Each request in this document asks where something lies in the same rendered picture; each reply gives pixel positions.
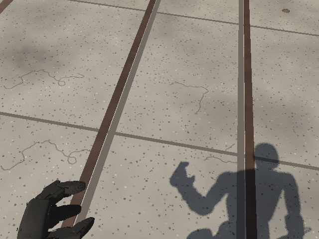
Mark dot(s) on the left robot hand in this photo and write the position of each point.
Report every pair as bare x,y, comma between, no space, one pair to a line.
42,213

